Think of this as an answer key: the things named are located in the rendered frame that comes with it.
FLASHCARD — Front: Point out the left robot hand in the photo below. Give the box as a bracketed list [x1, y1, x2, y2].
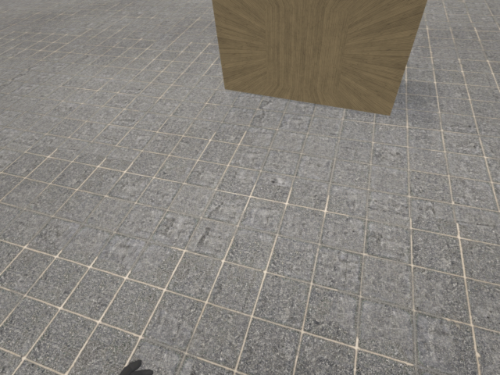
[120, 359, 153, 375]

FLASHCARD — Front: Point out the pedestal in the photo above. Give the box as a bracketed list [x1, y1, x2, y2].
[212, 0, 427, 116]

